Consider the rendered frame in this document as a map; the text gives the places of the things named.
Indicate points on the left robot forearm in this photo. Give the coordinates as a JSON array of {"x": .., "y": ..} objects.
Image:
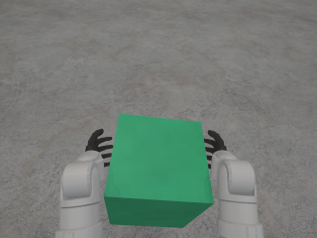
[{"x": 79, "y": 214}]

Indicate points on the right robot forearm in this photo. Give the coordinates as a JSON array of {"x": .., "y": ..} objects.
[{"x": 237, "y": 193}]

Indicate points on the carton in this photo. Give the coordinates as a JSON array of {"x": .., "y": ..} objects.
[{"x": 158, "y": 174}]

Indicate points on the left robot hand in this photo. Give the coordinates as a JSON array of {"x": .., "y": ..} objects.
[{"x": 93, "y": 143}]

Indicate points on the right robot hand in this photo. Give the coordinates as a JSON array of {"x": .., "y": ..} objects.
[{"x": 218, "y": 145}]

